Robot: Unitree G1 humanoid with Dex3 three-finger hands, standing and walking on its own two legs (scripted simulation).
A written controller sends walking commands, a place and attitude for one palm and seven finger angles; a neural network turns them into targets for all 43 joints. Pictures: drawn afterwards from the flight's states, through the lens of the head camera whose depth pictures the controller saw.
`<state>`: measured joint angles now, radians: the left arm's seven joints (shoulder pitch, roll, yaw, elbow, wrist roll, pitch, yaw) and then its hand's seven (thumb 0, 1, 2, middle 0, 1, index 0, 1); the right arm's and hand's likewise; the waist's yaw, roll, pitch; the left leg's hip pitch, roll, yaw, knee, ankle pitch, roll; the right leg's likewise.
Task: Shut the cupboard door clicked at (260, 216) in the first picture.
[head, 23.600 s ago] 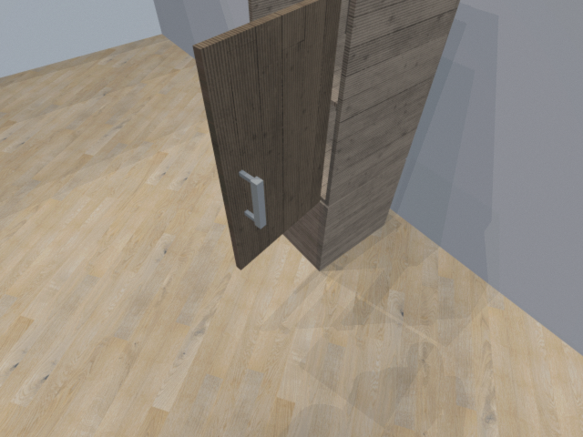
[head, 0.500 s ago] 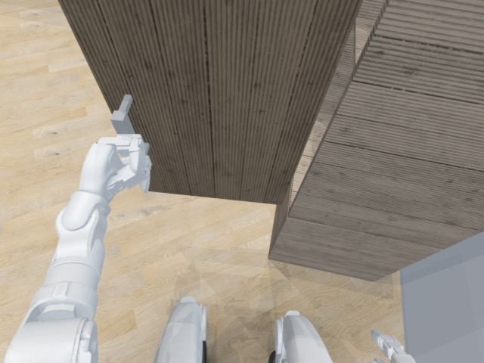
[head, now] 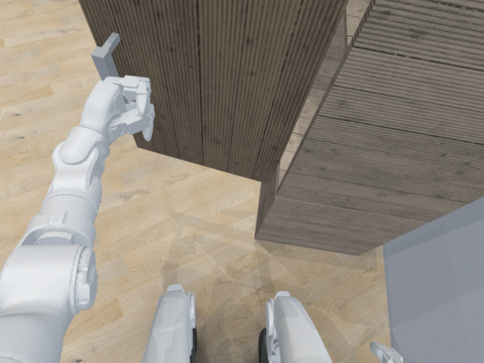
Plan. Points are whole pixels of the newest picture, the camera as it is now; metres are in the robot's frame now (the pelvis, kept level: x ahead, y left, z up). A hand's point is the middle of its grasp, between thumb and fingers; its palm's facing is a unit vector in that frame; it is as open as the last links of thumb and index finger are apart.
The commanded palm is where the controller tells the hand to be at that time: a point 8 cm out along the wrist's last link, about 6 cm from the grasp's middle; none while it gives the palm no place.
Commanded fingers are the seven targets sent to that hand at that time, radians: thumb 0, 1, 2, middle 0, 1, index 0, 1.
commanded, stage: push the door shut along its arc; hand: left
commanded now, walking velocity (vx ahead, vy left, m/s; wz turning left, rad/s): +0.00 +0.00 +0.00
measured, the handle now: (119, 80) +0.56 +0.20 +0.06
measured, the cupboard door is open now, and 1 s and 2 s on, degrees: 83 68 64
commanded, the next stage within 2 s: pull the fist back off the door in 0.84 s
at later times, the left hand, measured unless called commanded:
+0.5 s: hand (174, 96) +0.52 +0.11 +0.07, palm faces -0.39 -0.92 -0.05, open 3.0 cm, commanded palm +0.55 +0.13 +0.07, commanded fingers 0.00 0.90 0.90 -1.30 -1.50 -1.30 -1.50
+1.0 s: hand (192, 79) +0.56 +0.08 +0.07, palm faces -0.39 -0.92 -0.01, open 3.5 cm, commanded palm +0.58 +0.08 +0.07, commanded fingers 0.00 0.90 0.90 -1.30 -1.50 -1.30 -1.50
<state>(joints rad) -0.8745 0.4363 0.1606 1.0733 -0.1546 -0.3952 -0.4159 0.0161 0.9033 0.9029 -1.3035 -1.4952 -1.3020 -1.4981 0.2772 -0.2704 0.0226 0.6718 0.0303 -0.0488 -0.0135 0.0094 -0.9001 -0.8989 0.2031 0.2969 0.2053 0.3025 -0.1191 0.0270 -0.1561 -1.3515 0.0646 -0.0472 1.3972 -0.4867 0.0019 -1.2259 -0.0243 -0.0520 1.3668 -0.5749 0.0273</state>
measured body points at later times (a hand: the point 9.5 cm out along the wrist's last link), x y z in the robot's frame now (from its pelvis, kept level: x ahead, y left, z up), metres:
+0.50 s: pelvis +0.01 -0.01 -0.01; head +0.16 +0.01 +0.41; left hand +0.54 +0.16 +0.07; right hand +0.03 -0.28 -0.13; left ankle +0.08 +0.12 -0.59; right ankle +0.04 -0.15 -0.59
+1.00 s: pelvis -0.01 +0.00 -0.03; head +0.17 +0.03 +0.38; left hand +0.58 +0.13 +0.08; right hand +0.01 -0.28 -0.13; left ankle +0.08 +0.12 -0.59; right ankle +0.04 -0.15 -0.59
